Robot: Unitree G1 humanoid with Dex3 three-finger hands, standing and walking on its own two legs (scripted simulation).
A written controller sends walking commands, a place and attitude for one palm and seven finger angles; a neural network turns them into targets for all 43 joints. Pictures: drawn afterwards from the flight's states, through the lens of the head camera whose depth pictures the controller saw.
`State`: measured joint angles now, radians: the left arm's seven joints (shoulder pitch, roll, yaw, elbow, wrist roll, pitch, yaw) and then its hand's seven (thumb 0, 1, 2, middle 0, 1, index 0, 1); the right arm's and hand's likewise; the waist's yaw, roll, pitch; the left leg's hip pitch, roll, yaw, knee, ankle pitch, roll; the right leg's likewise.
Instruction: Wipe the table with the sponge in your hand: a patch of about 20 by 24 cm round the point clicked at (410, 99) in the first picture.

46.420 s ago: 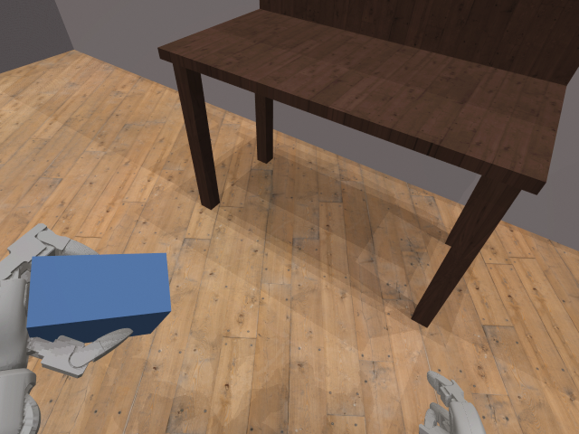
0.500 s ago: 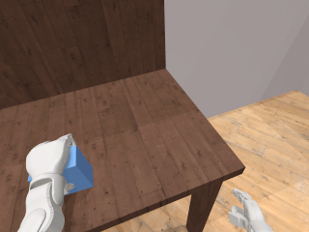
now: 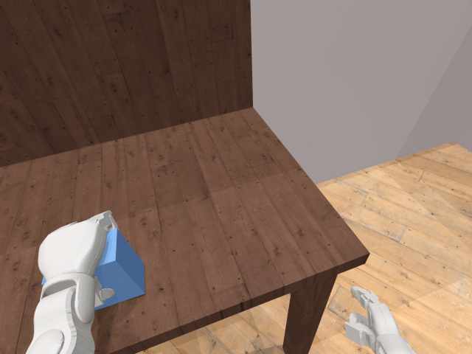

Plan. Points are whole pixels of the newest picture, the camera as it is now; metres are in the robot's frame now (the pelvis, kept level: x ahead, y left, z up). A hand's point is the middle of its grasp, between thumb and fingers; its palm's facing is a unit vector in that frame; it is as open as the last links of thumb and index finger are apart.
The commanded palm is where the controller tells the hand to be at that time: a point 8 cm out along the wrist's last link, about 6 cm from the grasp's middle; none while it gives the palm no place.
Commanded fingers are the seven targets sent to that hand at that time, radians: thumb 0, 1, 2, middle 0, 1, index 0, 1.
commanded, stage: lift the sponge slowly off the table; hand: left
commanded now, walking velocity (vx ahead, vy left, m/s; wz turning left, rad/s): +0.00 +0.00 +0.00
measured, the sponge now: (105, 277) +0.21 +0.27 +0.03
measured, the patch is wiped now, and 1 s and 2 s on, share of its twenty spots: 1.00 1.00 1.00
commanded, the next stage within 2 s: bring the sponge back beside the body in 1.78 s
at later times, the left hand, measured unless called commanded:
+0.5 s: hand (99, 261) +0.21 +0.25 +0.10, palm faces +0.09 -0.14 -0.99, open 10.3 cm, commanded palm +0.17 +0.25 +0.17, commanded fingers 0.00 0.10 1.30 -1.20 -1.60 -1.20 -1.60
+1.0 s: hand (91, 242) +0.22 +0.26 +0.13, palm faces +0.11 -0.11 -0.99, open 10.3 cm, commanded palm +0.18 +0.26 +0.20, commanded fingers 0.00 0.10 1.30 -1.20 -1.60 -1.20 -1.60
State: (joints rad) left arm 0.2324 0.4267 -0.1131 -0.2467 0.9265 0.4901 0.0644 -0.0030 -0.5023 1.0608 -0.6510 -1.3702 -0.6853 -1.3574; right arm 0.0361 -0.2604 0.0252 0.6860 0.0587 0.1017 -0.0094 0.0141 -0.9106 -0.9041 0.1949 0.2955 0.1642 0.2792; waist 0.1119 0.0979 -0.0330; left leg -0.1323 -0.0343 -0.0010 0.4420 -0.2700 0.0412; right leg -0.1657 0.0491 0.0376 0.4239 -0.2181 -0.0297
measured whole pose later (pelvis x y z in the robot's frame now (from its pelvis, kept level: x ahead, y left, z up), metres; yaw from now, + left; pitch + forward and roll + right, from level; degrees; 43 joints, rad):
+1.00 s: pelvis -0.02 -0.02 +0.00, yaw +1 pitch -4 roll +0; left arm 0.05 0.50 -0.10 -0.23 0.87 0.51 -0.05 0.00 -0.53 1.06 -0.70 -1.32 -0.73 -1.31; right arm 0.00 -0.26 0.05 0.70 0.06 0.07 -0.05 0.01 -0.91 -0.90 0.20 0.30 0.19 0.29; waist 0.13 0.12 0.00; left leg -0.10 -0.02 -0.02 0.40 -0.22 0.02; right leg -0.14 0.06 0.02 0.40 -0.18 -0.05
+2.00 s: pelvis -0.02 -0.01 +0.00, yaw +0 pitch -4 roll +0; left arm 0.01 0.55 -0.04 -0.37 0.78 0.61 -0.09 0.00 -0.53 1.06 -0.70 -1.32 -0.73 -1.31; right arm 0.01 -0.28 0.06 0.66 0.07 0.08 -0.05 0.01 -0.91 -0.90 0.20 0.30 0.19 0.30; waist 0.13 0.12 -0.01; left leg -0.13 -0.03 -0.01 0.42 -0.22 0.02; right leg -0.17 0.05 0.03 0.42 -0.18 -0.04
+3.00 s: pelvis -0.03 -0.01 +0.00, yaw +0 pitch -5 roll +0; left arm 0.25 0.56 0.02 -0.50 0.77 0.53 -0.06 0.00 -0.53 1.06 -0.70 -1.32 -0.73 -1.31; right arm 0.02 -0.27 0.05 0.66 0.06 0.07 -0.06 0.02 -0.91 -0.90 0.20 0.30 0.18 0.29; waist 0.14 0.12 -0.01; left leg -0.12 -0.03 -0.02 0.45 -0.23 0.02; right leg -0.15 0.06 0.03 0.43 -0.19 -0.04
